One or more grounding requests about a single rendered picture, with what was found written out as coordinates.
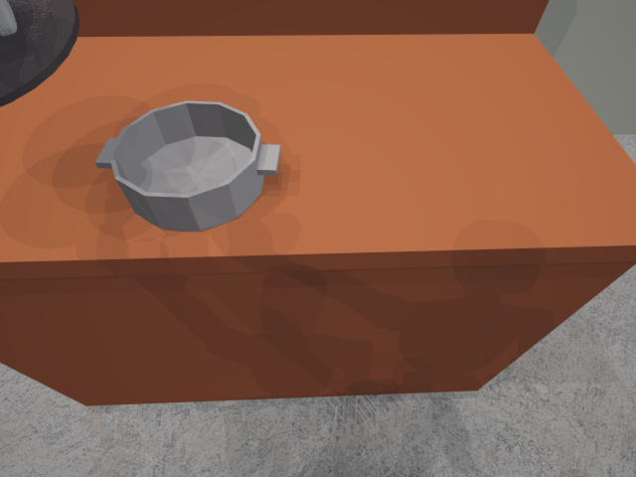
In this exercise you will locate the lid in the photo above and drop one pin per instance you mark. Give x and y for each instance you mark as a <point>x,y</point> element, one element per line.
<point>46,33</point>

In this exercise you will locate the pot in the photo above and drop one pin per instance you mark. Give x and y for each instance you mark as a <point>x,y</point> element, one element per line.
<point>190,166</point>

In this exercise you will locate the table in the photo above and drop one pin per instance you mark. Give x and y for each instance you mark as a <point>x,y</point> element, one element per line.
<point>445,197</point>

